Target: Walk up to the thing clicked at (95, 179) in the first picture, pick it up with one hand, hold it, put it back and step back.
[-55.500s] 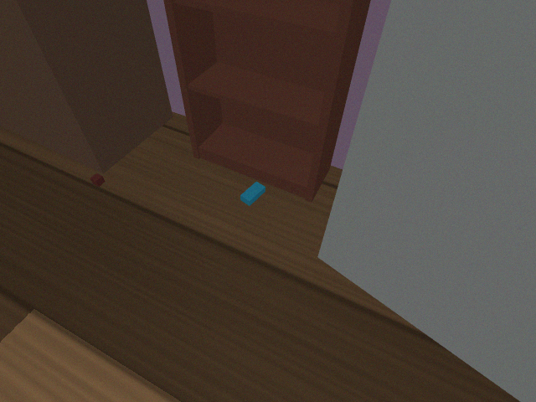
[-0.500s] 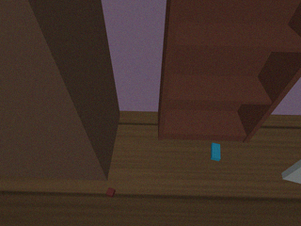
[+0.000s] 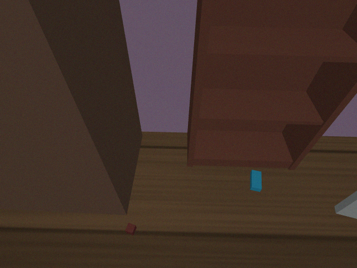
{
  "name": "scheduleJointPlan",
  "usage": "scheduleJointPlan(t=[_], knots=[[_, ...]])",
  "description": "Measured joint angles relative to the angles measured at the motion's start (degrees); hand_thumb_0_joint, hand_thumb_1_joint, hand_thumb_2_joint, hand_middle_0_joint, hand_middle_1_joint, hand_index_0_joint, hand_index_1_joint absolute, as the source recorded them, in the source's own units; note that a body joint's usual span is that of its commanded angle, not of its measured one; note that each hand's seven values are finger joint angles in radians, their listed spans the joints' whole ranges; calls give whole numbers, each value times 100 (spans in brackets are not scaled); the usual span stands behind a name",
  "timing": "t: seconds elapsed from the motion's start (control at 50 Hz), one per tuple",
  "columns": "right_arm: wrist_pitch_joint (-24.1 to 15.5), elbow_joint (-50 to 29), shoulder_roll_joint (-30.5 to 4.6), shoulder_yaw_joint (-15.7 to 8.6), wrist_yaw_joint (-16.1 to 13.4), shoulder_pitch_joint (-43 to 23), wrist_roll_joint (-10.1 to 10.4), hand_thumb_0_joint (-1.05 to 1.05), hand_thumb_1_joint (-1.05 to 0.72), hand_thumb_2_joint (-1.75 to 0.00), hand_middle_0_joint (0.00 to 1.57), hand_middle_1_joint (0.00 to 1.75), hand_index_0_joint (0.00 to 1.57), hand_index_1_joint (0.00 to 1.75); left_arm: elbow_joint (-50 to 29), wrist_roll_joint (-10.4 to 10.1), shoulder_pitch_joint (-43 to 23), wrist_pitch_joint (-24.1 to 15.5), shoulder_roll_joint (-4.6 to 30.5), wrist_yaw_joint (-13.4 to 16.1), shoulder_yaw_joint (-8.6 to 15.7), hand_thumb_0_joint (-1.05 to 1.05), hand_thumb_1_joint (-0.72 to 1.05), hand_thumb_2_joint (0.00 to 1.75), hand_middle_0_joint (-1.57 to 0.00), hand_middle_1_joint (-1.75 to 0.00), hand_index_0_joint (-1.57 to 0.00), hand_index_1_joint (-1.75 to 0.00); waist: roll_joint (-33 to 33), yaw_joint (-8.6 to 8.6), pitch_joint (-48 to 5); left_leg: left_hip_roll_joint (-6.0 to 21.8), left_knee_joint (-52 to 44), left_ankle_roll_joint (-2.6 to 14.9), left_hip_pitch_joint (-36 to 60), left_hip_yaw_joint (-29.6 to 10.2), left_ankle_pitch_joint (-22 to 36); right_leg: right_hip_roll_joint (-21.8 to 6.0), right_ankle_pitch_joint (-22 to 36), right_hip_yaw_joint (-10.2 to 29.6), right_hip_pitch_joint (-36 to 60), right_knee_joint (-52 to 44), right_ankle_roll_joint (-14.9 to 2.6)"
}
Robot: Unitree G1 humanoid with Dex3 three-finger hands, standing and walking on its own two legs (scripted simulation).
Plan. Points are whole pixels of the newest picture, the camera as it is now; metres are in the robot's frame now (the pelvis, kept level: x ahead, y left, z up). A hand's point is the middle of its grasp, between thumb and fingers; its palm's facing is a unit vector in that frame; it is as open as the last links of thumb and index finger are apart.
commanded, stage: step back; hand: left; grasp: from above
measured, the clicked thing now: (130, 229) +0.43 +0.24 -0.76
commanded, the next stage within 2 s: none
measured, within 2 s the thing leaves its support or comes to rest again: neither
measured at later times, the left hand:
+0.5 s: hand out of the picture +0.05 +0.30 -0.18, palm faces -0.05 -0.93 -0.36, open 7.4 cm
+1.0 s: hand out of the picture -0.06 +0.29 -0.15, palm faces +0.00 -0.90 -0.43, open 7.4 cm
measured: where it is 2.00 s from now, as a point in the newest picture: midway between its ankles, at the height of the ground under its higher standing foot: outside the picture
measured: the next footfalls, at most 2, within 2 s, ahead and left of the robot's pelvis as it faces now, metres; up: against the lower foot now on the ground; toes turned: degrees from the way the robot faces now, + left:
right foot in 0.68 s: -0.10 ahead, -0.09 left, +0.00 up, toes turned +0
left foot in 1.08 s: -0.19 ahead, +0.15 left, +0.00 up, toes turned -1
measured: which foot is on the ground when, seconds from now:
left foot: down 0.00-0.70, up 0.72-1.00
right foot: down 0.00-0.28, up 0.30-0.66, down 0.68-1.00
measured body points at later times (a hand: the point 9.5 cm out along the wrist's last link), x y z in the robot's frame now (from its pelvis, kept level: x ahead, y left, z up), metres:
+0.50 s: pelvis -0.08 +0.04 -0.02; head +0.01 +0.06 +0.42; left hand +0.06 +0.35 -0.16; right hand -0.01 -0.27 -0.14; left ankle -0.04 +0.14 -0.75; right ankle -0.12 -0.10 -0.67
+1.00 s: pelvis -0.19 +0.03 -0.02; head -0.12 +0.01 +0.42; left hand -0.07 +0.33 -0.12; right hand -0.10 -0.30 -0.15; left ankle -0.23 +0.16 -0.70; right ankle -0.14 -0.09 -0.75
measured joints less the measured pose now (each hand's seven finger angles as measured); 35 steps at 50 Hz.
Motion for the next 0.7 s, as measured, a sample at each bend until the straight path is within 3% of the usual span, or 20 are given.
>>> scheduleJointPlan(t=[0.08,0.16,0.24,0.28,0.32,0.38,0.42,0.46,0.52,0.58,0.66,0.7], knots=[[112,-249,-82,-78,45,-148,68,0,-90,-90,20,30,20,30,-241,-96,-86,46,43,11,151,0,91,90,-20,-30,-20,-30,49,-52,237,16,526,44,-362,-49,-154,26,-114,-38,-284,395,-27],[220,-571,-221,-190,63,-269,98,0,-90,-90,20,30,20,30,-551,-81,-224,137,130,34,247,0,91,90,-21,-30,-20,-30,61,-76,584,-52,1426,248,-914,-34,-257,-19,-218,-59,-611,843,-35],[323,-839,-345,-299,117,-118,75,0,-90,-90,20,30,20,30,-822,30,-265,250,217,41,276,0,90,90,-21,-30,-20,-30,-75,-96,649,-291,2350,457,-1139,20,-1183,-223,-421,26,-1000,1412,46],[300,-941,-410,-339,139,61,58,0,-90,-90,20,30,20,30,-946,28,-305,304,273,41,270,0,90,90,-21,-30,-20,-30,-80,-146,574,-237,2029,434,-981,25,-743,-266,-576,10,-1276,1790,83],[279,-959,-350,-379,112,119,-9,0,-90,-90,20,30,20,30,-1074,-16,-468,360,369,79,304,0,90,90,-20,-30,-20,-30,-212,-144,685,-315,1994,347,-1008,39,-1089,-103,-1079,444,-1637,2520,-78],[270,-1014,-178,-318,93,172,-67,0,-90,-90,20,30,20,30,-1259,-32,-593,392,455,170,329,0,91,90,-20,-30,-20,-30,-363,-143,885,-342,1857,352,-1065,54,-881,437,-1959,1000,-2049,3760,-234],[277,-1077,-118,-294,55,189,-83,0,-90,-90,20,30,20,30,-1309,-54,-573,388,430,187,301,0,91,90,-20,-30,-20,-30,-335,-163,922,-302,1656,374,-1090,50,-696,678,-2001,1075,-2222,4335,-246],[281,-1166,-89,-282,5,168,-90,0,-90,-90,20,30,20,30,-1353,-62,-462,383,389,170,270,0,91,90,-20,-30,-20,-30,-302,-139,928,-260,1492,395,-1098,130,-561,751,-1870,1070,-2284,4681,-199],[243,-1352,-49,-285,-47,115,-74,0,-90,-90,21,30,20,30,-1359,-35,-240,390,338,135,249,0,91,90,-20,-30,-20,-30,-256,-135,930,-210,1412,402,-1114,262,-458,675,-1788,1027,-2098,4571,-68],[215,-1522,-25,-263,-59,52,-57,0,-90,-90,21,30,20,30,-1356,-21,-67,383,311,109,262,0,91,90,-20,-30,-20,-30,-220,-130,937,-162,1496,388,-1190,375,-425,499,-1774,932,-1765,3883,15],[263,-1629,-76,-219,-27,-45,-31,0,-90,-90,21,30,20,30,-1352,9,74,304,296,58,304,0,91,90,-20,-30,-20,-30,-152,-77,893,-85,1840,282,-1441,492,-464,239,-1237,650,-1217,2371,-53],[320,-1573,-201,-239,-16,-131,18,0,-90,-90,21,30,20,30,-1292,55,80,243,165,48,319,0,91,90,-20,-30,-20,-30,178,-119,957,96,2080,210,-1546,319,-497,402,-907,442,-1033,2007,-149]])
